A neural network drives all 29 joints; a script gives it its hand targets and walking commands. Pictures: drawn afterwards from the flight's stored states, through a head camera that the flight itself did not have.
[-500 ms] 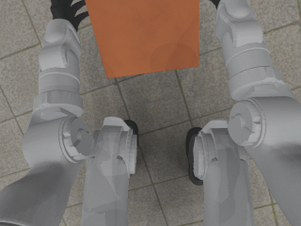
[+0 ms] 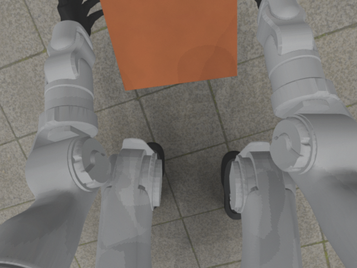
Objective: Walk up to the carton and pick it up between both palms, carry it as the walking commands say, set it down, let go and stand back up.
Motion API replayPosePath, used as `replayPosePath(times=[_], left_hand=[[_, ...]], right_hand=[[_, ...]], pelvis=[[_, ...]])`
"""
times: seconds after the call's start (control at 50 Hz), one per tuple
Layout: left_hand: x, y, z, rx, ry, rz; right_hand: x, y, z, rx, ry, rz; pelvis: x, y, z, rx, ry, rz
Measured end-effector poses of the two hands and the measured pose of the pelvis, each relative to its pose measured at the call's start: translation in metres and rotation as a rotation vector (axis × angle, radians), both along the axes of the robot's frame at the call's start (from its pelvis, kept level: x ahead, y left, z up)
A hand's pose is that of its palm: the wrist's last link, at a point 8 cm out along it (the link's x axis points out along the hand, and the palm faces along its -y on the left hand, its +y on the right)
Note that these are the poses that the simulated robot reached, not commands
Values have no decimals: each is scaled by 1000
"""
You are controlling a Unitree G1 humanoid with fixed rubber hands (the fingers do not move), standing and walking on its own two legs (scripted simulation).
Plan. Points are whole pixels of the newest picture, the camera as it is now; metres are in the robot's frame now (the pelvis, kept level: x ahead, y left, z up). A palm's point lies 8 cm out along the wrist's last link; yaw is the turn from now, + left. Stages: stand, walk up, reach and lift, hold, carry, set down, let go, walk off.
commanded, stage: set down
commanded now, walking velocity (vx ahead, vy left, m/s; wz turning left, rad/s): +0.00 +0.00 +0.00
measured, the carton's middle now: (172, 17) +0.55 +0.05 -0.26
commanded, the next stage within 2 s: none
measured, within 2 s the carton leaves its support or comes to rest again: rests again in 0.92 s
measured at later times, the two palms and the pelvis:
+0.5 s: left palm (77, 19) +0.52 +0.21 -0.16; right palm out of the picture +0.56 -0.11 -0.17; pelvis +0.00 +0.00 +0.00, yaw +0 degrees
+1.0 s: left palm (83, 49) +0.48 +0.22 -0.20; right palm (272, 27) +0.52 -0.14 -0.22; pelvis -0.01 +0.00 +0.00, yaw +0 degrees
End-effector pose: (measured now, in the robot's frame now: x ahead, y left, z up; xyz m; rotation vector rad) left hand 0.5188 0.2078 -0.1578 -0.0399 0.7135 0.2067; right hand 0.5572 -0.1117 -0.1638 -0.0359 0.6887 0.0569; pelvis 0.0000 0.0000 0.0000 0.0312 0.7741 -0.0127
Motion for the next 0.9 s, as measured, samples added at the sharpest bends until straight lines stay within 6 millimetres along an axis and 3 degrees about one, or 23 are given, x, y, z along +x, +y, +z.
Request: replayPosePath(times=[0.72,0.8,0.9], left_hand=[[5,1,-8,8,-29,-9],[-3,0,-18,24,16,-25],[-32,0,-45,46,123,-26]], right_hand=[[5,-2,-8,0,-25,25],[-6,-4,-20,-28,20,45],[-37,-16,-49,-73,89,35]], pelvis=[[3,0,-4,1,-22,1],[1,0,-3,0,-30,1],[-3,1,-2,-6,-63,-2]])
